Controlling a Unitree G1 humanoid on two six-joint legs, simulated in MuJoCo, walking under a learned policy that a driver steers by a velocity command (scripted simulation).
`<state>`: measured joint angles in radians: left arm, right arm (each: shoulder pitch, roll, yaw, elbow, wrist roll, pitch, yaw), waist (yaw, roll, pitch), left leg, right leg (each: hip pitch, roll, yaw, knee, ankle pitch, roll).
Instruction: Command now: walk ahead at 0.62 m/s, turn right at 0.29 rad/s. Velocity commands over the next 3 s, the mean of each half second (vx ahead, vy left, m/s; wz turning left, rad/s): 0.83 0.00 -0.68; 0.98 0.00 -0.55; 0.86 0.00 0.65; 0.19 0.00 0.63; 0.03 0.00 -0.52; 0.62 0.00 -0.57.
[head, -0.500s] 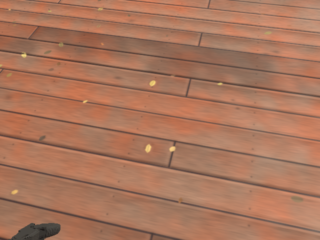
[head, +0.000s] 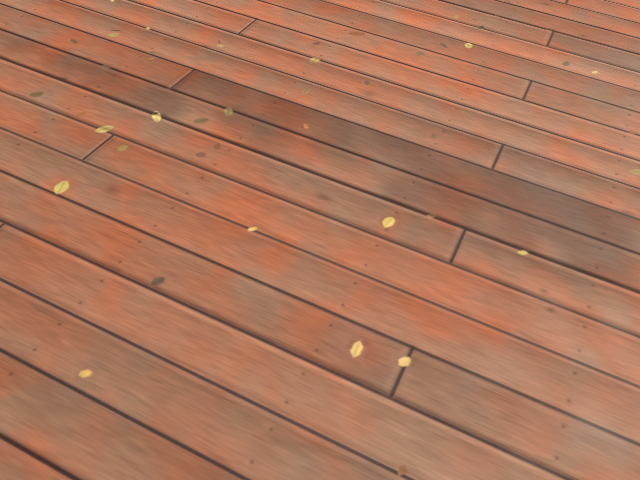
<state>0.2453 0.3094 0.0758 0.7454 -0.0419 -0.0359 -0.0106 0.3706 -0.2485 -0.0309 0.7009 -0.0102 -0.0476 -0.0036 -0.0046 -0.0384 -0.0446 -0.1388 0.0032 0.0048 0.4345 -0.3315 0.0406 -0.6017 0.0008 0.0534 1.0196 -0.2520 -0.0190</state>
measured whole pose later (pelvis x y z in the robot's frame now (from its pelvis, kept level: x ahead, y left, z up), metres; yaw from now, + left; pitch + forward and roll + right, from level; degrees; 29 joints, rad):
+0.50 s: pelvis +0.31 -0.10 -0.03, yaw -24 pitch +1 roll -2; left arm 0.29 0.33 0.08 0.77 0.02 0.00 -0.02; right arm 0.29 -0.23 0.00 0.76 -0.05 -0.09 0.00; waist -0.01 -0.01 0.03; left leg -0.37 0.07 -0.04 1.37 -0.30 0.00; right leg -0.33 0.19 -0.06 0.62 -0.31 -0.17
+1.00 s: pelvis +0.75 -0.29 +0.00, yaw -39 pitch +1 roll +2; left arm 0.14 0.31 0.02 0.72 0.06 -0.06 -0.04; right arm 0.46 -0.30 -0.05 0.88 -0.03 -0.08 0.01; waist -0.05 -0.04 0.01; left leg -0.19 -0.05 0.02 0.43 -0.27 0.04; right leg -0.54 0.00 0.05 1.21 -0.31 -0.09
